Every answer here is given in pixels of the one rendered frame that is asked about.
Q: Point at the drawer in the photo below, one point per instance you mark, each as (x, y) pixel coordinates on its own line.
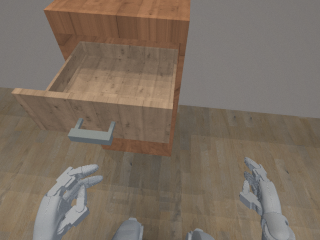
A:
(130, 85)

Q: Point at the robot left hand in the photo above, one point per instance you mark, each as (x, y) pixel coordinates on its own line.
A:
(55, 205)

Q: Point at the left robot thigh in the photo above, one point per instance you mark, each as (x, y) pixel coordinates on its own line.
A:
(129, 230)

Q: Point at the handle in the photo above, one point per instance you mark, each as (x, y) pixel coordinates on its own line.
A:
(91, 136)

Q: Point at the cabinet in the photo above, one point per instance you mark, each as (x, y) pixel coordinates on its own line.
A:
(146, 23)

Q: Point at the robot right hand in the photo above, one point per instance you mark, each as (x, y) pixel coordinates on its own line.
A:
(266, 199)

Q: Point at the robot thigh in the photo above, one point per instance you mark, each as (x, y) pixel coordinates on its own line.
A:
(198, 235)
(129, 230)

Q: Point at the robot right forearm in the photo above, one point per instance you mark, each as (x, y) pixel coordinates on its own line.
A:
(275, 226)

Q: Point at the right robot thigh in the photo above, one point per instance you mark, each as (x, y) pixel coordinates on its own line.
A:
(198, 235)

